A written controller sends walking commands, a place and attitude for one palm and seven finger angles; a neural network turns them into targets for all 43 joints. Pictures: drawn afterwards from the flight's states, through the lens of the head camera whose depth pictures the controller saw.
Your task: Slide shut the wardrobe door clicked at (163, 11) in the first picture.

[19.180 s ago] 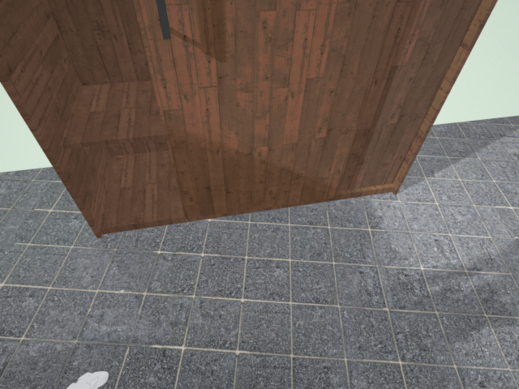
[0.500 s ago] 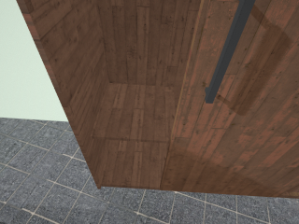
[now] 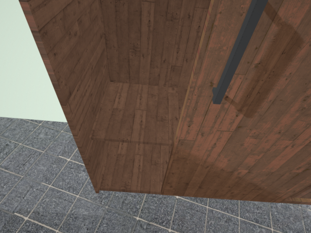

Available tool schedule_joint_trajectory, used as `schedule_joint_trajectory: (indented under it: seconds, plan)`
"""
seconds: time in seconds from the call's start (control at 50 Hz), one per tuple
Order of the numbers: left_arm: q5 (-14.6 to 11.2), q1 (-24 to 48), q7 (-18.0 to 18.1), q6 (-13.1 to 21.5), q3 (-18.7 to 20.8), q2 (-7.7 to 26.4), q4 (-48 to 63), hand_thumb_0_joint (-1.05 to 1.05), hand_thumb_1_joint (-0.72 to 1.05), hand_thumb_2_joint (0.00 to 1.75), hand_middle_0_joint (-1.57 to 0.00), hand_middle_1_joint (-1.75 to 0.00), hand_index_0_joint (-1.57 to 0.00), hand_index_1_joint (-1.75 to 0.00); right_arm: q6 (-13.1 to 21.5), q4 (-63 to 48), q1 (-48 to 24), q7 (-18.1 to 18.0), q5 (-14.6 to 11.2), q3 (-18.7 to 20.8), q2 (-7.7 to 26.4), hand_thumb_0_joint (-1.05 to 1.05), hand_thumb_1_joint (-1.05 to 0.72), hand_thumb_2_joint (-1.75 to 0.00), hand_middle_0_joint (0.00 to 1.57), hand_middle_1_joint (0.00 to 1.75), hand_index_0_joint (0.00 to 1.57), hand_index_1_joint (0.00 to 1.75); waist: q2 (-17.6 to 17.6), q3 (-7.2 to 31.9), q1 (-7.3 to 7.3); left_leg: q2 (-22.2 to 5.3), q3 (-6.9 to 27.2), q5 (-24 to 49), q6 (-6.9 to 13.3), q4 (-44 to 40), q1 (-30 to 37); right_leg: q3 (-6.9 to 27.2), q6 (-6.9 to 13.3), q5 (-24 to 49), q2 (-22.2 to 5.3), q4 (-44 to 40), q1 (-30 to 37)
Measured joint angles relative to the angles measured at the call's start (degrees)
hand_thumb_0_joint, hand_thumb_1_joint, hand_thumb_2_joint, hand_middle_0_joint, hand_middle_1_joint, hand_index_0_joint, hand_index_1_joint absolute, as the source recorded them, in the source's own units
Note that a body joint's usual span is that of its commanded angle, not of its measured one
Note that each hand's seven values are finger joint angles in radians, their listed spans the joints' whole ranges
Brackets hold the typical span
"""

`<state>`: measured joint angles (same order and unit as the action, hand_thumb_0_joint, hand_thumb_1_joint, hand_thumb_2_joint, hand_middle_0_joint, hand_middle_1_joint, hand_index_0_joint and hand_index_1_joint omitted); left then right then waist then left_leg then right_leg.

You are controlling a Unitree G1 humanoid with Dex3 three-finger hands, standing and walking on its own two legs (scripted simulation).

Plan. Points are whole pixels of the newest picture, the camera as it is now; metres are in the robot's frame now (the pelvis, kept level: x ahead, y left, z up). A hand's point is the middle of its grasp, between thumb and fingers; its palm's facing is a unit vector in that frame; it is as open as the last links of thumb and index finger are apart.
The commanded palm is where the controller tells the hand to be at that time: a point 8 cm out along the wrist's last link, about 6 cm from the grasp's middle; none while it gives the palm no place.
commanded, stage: raise the hand with hooked fingers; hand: right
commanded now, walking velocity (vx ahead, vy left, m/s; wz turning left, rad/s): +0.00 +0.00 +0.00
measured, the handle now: (232, 54) +0.46 -0.13 +0.26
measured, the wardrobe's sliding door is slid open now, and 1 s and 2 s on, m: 0.39 0.39 0.39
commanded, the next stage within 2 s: move the hooked fingers beside the handle in 1.96 s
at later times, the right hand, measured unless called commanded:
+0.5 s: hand (267, 225) +0.15 -0.21 +0.07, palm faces +0.09 +0.99 -0.07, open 9.9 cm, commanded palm +0.14 -0.26 +0.08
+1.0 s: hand out of the picture +0.21 -0.26 +0.17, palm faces +0.07 +0.99 -0.14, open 12.9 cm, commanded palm +0.18 -0.31 +0.19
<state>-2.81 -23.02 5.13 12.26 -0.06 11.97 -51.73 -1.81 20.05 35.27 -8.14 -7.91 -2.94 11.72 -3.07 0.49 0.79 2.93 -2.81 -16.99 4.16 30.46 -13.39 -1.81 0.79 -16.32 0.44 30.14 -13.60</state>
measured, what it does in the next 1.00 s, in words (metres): stands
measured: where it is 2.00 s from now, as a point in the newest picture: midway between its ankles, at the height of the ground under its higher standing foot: outside the picture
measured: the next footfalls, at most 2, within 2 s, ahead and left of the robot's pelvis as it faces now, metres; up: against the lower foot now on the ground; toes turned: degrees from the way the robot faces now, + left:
none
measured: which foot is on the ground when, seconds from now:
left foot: down 0.00-1.00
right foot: down 0.00-1.00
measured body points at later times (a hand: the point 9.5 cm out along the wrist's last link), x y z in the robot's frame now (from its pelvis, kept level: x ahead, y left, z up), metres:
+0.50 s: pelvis -0.02 -0.02 -0.03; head -0.02 -0.01 +0.42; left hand +0.22 +0.16 -0.07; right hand +0.14 -0.26 +0.08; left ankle -0.01 +0.07 -0.73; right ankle +0.00 -0.11 -0.73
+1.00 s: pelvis -0.02 -0.03 +0.00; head -0.04 -0.01 +0.45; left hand +0.18 +0.21 -0.06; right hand +0.20 -0.31 +0.18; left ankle -0.01 +0.07 -0.73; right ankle +0.00 -0.11 -0.73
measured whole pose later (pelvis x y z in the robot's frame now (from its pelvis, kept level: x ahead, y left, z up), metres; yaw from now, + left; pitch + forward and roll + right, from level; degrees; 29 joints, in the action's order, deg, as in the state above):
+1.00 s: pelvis -0.02 -0.03 +0.00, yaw -2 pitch -3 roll +1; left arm -4.0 -12.7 5.4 20.4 -2.7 17.1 -38.4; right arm -3.7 -11.7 8.5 17.4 -19.9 18.9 21.8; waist -3.2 1.3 -3.1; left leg 1.0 -4.1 -15.9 1.9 30.4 -11.6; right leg -0.6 2.9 -15.7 2.3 31.9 -13.3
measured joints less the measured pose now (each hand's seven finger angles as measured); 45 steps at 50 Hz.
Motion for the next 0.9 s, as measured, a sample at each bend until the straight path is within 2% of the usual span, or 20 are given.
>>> schedule_joint_trajectory:
  seconds: [0.04, 0.1, 0.16, 0.2, 0.22, 0.26, 0.3, 0.34, 0.42, 0.46, 0.5, 0.54, 0.58, 0.64, 0.68, 0.76, 0.9]
  plan:
    - [-0.3, 1.6, 0.7, 3.5, 0.3, 3.2, 3.4, 0.03, 0.93, 0.9, -0.2, -0.3, -0.2, -0.3, 4.0, -9.6, -1.0, 0.6, -1.9, 0.0, 1.5, 0.1, -0.96, -0.87, 0.21, 0.34, 0.2, 0.33, -1.2, 1.0, 0.44, -0.6, -0.7, -1.1, -0.4, 2.4, -2.0, 0.6, 0.5, -0.7, 0.6, 2.5, -2.3]
    - [0.8, 5.8, 0.4, 6.6, 1.9, 6.4, 8.3, 0.03, 0.93, 0.9, -0.2, -0.3, -0.2, -0.3, 12.4, -18.2, -7.0, 4.4, -3.1, 0.4, 0.5, 0.08, -0.89, -0.85, 0.2, 0.37, 0.2, 0.36, -1.5, 3.6, 0.83, -1.4, -1.1, -2.8, -0.9, 7.2, -6.8, 0.8, 0.8, -2.3, 1.2, 7.1, -7.2]
    - [1.6, 10.6, -1.9, 6.9, 3.4, 6.7, 13.1, 0.03, 0.92, 0.9, -0.19, -0.3, -0.2, -0.3, 22.4, -20.1, -12.5, 13.2, -4.9, 2.0, -3.3, 0.05, -0.8, -0.83, 0.2, 0.41, 0.2, 0.4, 0.6, 6.0, 0.54, -1.7, -0.3, -4.8, -0.9, 12.5, -12.1, -0.2, 0.7, -4.1, 1.2, 11.6, -11.9]
    - [1.8, 13.1, -3.4, 5.5, 3.9, 6.1, 16.9, 0.02, 0.92, 0.9, -0.19, -0.3, -0.2, -0.3, 25.4, -21.1, -13.0, 18.4, -4.6, 2.9, -4.7, 0.04, -0.74, -0.81, 0.21, 0.43, 0.2, 0.43, 2.4, 6.7, 0.12, -1.6, 0.4, -6.0, -0.9, 15.5, -14.5, -1.0, 0.8, -5.4, 1.1, 14.0, -13.7]
    - [1.8, 14.0, -3.8, 4.3, 3.9, 5.7, 18.9, 0.02, 0.92, 0.9, -0.19, -0.3, -0.2, -0.3, 24.9, -22.1, -12.2, 19.9, -4.1, 3.0, -4.9, 0.03, -0.71, -0.8, 0.21, 0.45, 0.21, 0.44, 3.1, 6.8, -0.21, -1.6, 0.7, -6.6, -0.8, 16.5, -15.0, -1.3, 1.1, -5.8, 1.1, 14.9, -14.1]
    - [1.7, 15.3, -4.1, 1.7, 3.8, 5.0, 22.7, 0.02, 0.92, 0.9, -0.19, -0.3, -0.2, -0.3, 21.4, -24.6, -9.2, 21.0, -3.4, 2.8, -4.3, 0.02, -0.66, -0.78, 0.22, 0.48, 0.22, 0.47, 3.7, 6.5, -0.98, -1.5, 0.8, -7.3, -0.7, 17.7, -14.9, -1.5, 1.3, -6.6, 1.0, 16.1, -14.0]
    - [1.6, 15.9, -4.0, -0.4, 3.2, 4.3, 25.7, 0.02, 0.91, 0.9, -0.19, -0.3, -0.2, -0.3, 17.9, -27.0, -5.4, 20.2, -3.4, 2.7, -3.2, 0.02, -0.6, -0.76, 0.23, 0.51, 0.22, 0.5, 3.7, 6.2, -1.69, -1.5, 0.5, -7.8, -0.8, 18.0, -14.5, -1.1, 1.1, -7.3, 1.0, 16.9, -13.9]
    - [1.9, 15.9, -3.6, -1.4, 2.3, 3.3, 27.6, 0.02, 0.91, 0.9, -0.19, -0.3, -0.2, -0.3, 16.3, -29.0, -2.2, 18.4, -3.5, 3.5, -1.9, 0.01, -0.55, -0.74, 0.23, 0.54, 0.23, 0.53, 3.5, 6.0, -2.57, -1.5, -0.3, -7.9, -0.9, 17.9, -14.1, -0.3, 1.1, -7.6, 1.0, 17.5, -14.0]
    - [2.3, 14.4, -3.3, -0.7, -0.3, 1.9, 27.4, 0.01, 0.91, 0.9, -0.19, -0.3, -0.2, -0.3, 18.4, -31.9, -1.4, 16.6, -4.6, 6.4, 0.4, 0.01, -0.45, -0.7, 0.24, 0.6, 0.23, 0.59, 2.3, 5.0, -4.22, -1.5, -2.7, -7.6, -0.9, 17.0, -13.1, 2.1, 1.1, -7.7, 1.0, 19.0, -15.0]
    - [2.2, 13.8, -3.1, 0.3, -2.0, 1.5, 25.5, 0.01, 0.91, 0.9, -0.2, -0.3, -0.2, -0.3, 19.8, -32.4, -4.2, 17.7, -5.6, 7.4, 1.1, 0.01, -0.4, -0.68, 0.24, 0.63, 0.23, 0.62, 1.3, 4.1, -4.78, -1.5, -3.8, -7.2, -1.0, 16.3, -12.4, 3.2, 1.2, -7.6, 1.1, 19.5, -15.1]
    - [1.8, 13.1, -2.9, 1.1, -3.7, 1.0, 23.1, 0.01, 0.91, 0.9, -0.2, -0.3, -0.2, -0.3, 19.7, -32.2, -8.2, 20.0, -6.4, 7.8, 1.7, 0.01, -0.35, -0.67, 0.24, 0.66, 0.23, 0.65, 0.4, 3.4, -5.09, -1.6, -4.4, -6.6, -1.2, 15.3, -11.5, 3.8, 1.3, -7.1, 1.2, 19.1, -14.7]
    - [1.3, 12.3, -2.5, 1.6, -5.1, 0.1, 20.6, 0.01, 0.91, 0.9, -0.2, -0.3, -0.2, -0.3, 17.7, -31.2, -12.1, 22.6, -7.1, 8.4, 2.5, 0.01, -0.3, -0.65, 0.24, 0.69, 0.24, 0.68, -0.1, 3.0, -5.13, -1.6, -4.4, -5.7, -1.3, 13.8, -10.6, 3.8, 1.4, -6.4, 1.2, 17.9, -13.8]
    - [0.8, 11.2, -2.2, 2.1, -6.1, -0.6, 18.7, 0.02, 0.9, 0.9, -0.2, -0.3, -0.21, -0.3, 14.1, -30.1, -14.9, 24.4, -7.7, 9.1, 3.5, 0.01, -0.26, -0.63, 0.25, 0.72, 0.24, 0.71, -0.6, 2.8, -4.64, -1.5, -3.9, -4.6, -1.5, 11.9, -9.3, 3.4, 1.6, -5.5, 1.2, 15.9, -12.4]
    - [0.5, 9.5, -1.8, 3.1, -6.5, -1.1, 16.7, 0.02, 0.9, 0.9, -0.2, -0.3, -0.21, -0.3, 9.0, -29.6, -16.9, 25.2, -8.9, 11.3, 5.0, 0.01, -0.19, -0.6, 0.25, 0.76, 0.25, 0.75, -0.6, 2.9, -3.39, -1.5, -2.7, -3.1, -1.8, 9.2, -7.6, 2.3, 1.8, -4.0, 1.2, 12.5, -10.0]
    - [0.3, 8.5, -1.8, 3.9, -6.2, -0.8, 15.8, 0.02, 0.9, 0.9, -0.2, -0.3, -0.21, -0.3, 6.7, -30.2, -17.2, 24.6, -9.8, 13.3, 5.5, 0.01, -0.14, -0.58, 0.26, 0.79, 0.25, 0.78, -0.5, 2.9, -2.6, -1.5, -2.0, -2.3, -1.9, 7.5, -6.5, 1.7, 1.9, -3.2, 1.2, 10.5, -8.5]
    - [0.1, 7.1, -1.8, 6.0, -4.7, 1.1, 14.6, 0.02, 0.9, 0.9, -0.2, -0.3, -0.21, -0.3, 5.1, -32.8, -17.4, 23.3, -10.8, 16.5, 5.9, 0.0, -0.05, -0.54, 0.26, 0.85, 0.26, 0.84, -0.3, 2.7, -1.99, -1.5, -1.2, -1.2, -2.2, 5.1, -4.4, 0.9, 2.1, -2.1, 1.3, 7.6, -6.0]
    - [-0.9, 7.9, -0.5, 7.6, -2.6, 4.6, 13.4, 0.02, 0.9, 0.9, -0.2, -0.3, -0.2, -0.3, 1.5, -33.5, -21.4, 24.2, -11.4, 19.5, 7.8, 0.0, 0.12, -0.47, 0.28, 0.96, 0.27, 0.95, 0.0, 1.6, -3.0, -1.8, -1.0, 0.2, -2.4, 2.0, -0.7, 0.9, 2.2, -0.6, 1.7, 4.1, -2.2]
